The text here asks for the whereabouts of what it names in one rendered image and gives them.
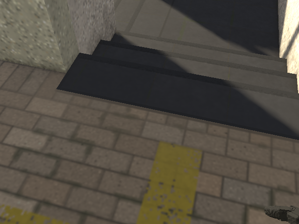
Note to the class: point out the stairs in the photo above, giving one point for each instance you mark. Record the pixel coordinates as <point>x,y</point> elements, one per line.
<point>124,10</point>
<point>199,59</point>

